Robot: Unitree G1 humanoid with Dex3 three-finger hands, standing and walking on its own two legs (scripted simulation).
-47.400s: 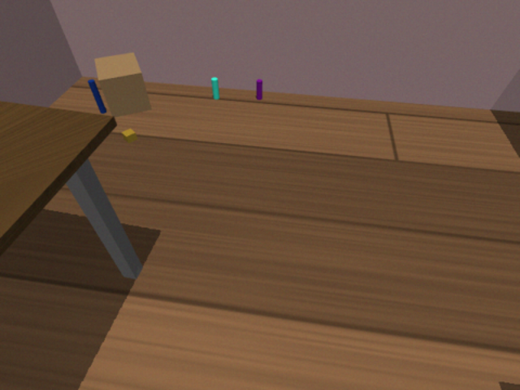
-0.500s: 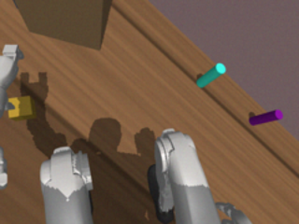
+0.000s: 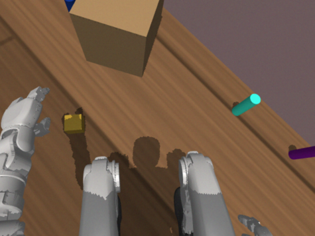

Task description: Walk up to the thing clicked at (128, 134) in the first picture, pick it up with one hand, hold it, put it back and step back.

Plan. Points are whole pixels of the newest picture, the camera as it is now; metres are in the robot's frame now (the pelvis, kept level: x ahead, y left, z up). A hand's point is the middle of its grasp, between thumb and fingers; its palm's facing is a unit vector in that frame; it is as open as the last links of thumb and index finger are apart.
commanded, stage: home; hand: left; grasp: from above
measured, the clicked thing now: (74, 124) +0.48 +0.29 -0.39
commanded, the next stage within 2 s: none
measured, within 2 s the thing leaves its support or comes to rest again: neither
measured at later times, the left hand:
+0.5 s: hand (17, 184) +0.26 +0.21 +0.10, palm faces +0.03 -0.94 -0.35, open 7.4 cm
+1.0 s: hand out of the picture +0.22 +0.19 +0.26, palm faces +0.17 -0.97 -0.20, open 7.4 cm
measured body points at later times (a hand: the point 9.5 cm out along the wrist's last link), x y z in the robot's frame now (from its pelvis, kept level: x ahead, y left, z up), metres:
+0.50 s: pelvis +0.02 -0.01 +0.19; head +0.13 +0.03 +0.63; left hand +0.25 +0.26 +0.12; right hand +0.23 -0.23 +0.11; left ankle +0.08 +0.13 -0.38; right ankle +0.09 -0.15 -0.38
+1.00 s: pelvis +0.08 -0.01 +0.30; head +0.09 +0.00 +0.75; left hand +0.20 +0.24 +0.28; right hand +0.26 -0.24 +0.24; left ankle +0.08 +0.13 -0.38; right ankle +0.09 -0.15 -0.38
